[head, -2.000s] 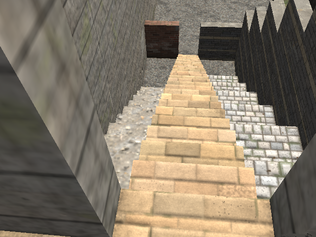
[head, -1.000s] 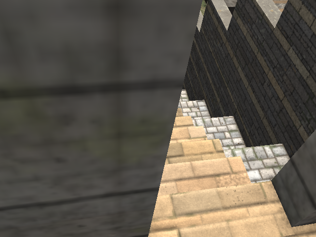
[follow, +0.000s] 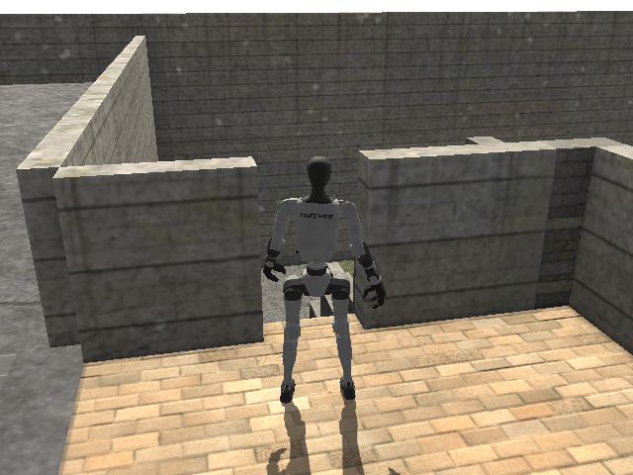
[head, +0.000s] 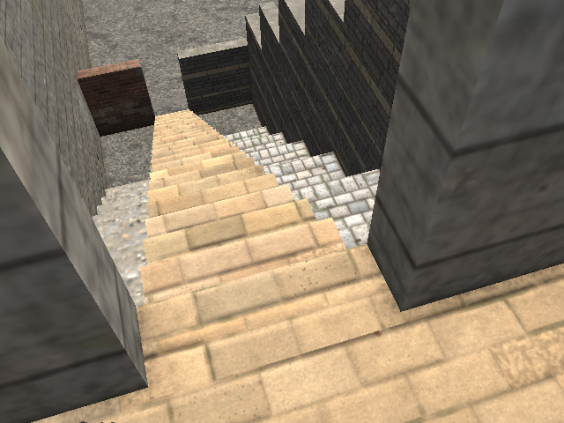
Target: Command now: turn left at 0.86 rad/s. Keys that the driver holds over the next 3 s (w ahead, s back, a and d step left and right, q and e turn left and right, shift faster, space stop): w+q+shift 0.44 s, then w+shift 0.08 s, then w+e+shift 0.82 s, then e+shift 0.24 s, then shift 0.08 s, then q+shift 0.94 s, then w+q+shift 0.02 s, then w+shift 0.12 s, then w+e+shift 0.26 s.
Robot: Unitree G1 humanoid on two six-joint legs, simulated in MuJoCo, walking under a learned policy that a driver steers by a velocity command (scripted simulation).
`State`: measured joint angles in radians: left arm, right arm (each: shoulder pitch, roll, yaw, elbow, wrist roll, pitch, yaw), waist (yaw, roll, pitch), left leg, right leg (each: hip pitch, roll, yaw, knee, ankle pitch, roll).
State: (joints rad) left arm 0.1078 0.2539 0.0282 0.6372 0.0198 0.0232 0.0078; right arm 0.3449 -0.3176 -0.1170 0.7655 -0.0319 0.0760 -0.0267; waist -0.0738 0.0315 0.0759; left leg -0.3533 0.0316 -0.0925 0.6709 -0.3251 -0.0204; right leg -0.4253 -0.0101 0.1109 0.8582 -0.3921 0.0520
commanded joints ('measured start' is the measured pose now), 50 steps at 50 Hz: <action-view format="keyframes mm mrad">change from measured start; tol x32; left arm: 1 285 86 33 35 14 -20 14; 42 208 145 65 256 30 37 6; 47 663 181 88 353 16 32 47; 50 321 293 98 227 0 12 64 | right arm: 1 -171 -87 -15 -142 16 -20 25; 50 -273 -122 67 -78 -4 -65 27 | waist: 1 158 3 -124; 3 51 -429 -178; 26 46 -353 -81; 29 -88 436 -198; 50 134 -386 -80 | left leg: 1 -175 -97 -63 25 54 74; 3 -390 -206 -17 431 -429 5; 11 -374 -61 15 744 14 -26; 27 193 -23 186 -176 -6 45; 29 475 199 -186 -399 -128 238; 37 135 173 69 -473 55 191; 43 149 238 112 -409 370 187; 47 -133 73 332 64 1229 -79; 49 -571 -28 114 757 -236 -45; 50 -516 -5 -141 831 -216 -35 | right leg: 1 371 66 -172 -429 112 56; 4 283 -539 577 -650 265 -208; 8 312 -311 25 -505 618 -132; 25 296 -449 -245 -526 489 -123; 30 -360 -81 -266 294 -317 -78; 43 -84 -77 -163 140 -22 -139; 47 520 -32 -256 -257 -60 -259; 50 297 -573 774 -680 80 -502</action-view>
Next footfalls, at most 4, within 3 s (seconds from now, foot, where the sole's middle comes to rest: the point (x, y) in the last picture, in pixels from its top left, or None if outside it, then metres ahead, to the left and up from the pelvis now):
0.04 right None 0.07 -0.19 -0.76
0.56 left None -0.06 0.21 -0.76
0.96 right None -0.01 0.13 -0.76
1.20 left None -0.02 0.48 -0.76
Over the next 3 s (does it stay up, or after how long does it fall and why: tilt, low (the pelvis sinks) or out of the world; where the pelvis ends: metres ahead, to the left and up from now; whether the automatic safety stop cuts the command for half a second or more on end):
stays up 0.07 0.19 0.02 its command is cut before an obstacle from the start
